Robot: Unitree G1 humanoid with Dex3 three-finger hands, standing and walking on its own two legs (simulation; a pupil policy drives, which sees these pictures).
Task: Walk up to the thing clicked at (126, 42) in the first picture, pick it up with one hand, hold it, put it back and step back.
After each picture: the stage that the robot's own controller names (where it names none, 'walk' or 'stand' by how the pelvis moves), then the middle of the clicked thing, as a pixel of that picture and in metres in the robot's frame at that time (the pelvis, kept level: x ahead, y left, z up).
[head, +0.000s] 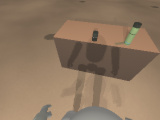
stand; (131, 34) +0.91 -0.42 +0.04
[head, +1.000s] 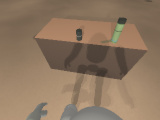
rise first; (117, 31) +0.84 -0.21 +0.07
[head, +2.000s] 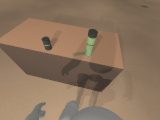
rise first; (90, 44) +0.59 +0.08 +0.06
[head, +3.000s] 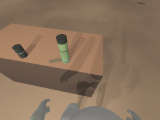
stand; (64, 50) +0.47 +0.24 +0.07
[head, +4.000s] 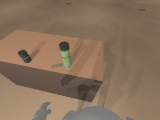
stand; (66, 56) +0.47 +0.22 +0.04
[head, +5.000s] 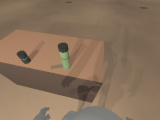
stand; (65, 57) +0.45 +0.23 +0.04
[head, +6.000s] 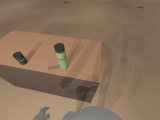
stand; (62, 58) +0.44 +0.25 +0.04
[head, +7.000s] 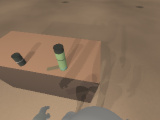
stand; (61, 59) +0.43 +0.25 +0.03
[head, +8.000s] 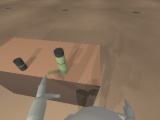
rise first; (61, 62) +0.42 +0.26 +0.04
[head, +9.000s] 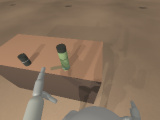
go down; (64, 58) +0.44 +0.26 +0.04
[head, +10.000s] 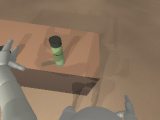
go down; (58, 53) +0.44 +0.23 +0.06
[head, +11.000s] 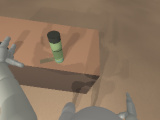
go down; (57, 49) +0.45 +0.24 +0.08
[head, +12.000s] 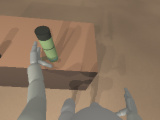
close in; (49, 47) +0.44 +0.26 +0.11
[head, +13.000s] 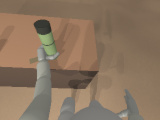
close; (48, 43) +0.46 +0.25 +0.12
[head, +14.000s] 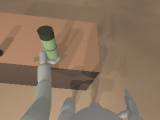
lift; (51, 48) +0.42 +0.24 +0.12
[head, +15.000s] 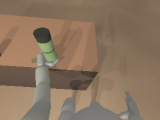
lift; (48, 50) +0.41 +0.25 +0.12
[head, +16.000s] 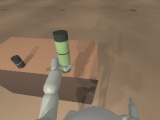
lift; (63, 54) +0.34 +0.17 +0.21
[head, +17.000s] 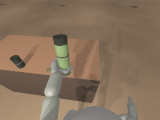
hold; (63, 57) +0.34 +0.18 +0.18
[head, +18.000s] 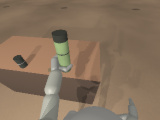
crouch; (63, 54) +0.34 +0.18 +0.21
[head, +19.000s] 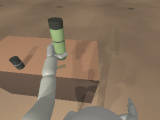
crouch; (59, 41) +0.41 +0.21 +0.24
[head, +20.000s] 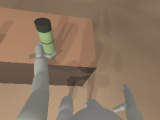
lower; (47, 42) +0.47 +0.25 +0.11
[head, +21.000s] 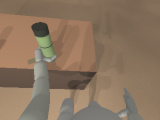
lower; (46, 45) +0.44 +0.25 +0.12
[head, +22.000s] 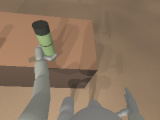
lower; (47, 44) +0.45 +0.25 +0.12
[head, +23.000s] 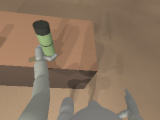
lower; (47, 44) +0.45 +0.25 +0.12
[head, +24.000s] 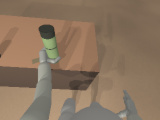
loosen; (51, 47) +0.44 +0.24 +0.12
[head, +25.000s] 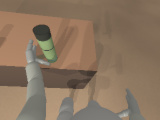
withdraw; (48, 47) +0.43 +0.24 +0.12
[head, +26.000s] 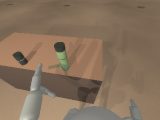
sink last; (62, 58) +0.42 +0.25 +0.08
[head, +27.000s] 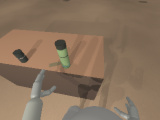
stand; (63, 55) +0.43 +0.24 +0.08
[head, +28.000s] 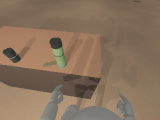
stand; (59, 54) +0.42 +0.25 +0.09
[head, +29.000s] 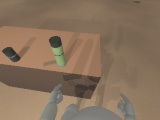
stand; (59, 53) +0.43 +0.25 +0.10
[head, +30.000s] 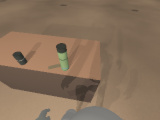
stand; (63, 58) +0.44 +0.24 +0.05
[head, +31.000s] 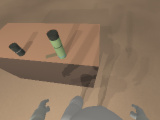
walk; (58, 46) +0.49 +0.28 +0.07
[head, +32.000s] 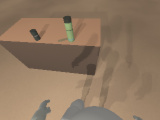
walk; (69, 30) +0.76 +0.26 +0.05
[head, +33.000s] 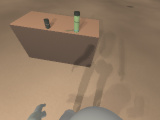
stand; (76, 22) +1.05 +0.23 +0.05
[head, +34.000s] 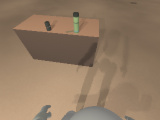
stand; (76, 23) +1.06 +0.25 +0.04
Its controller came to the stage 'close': yes
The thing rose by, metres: 0.21
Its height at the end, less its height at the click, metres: +0.00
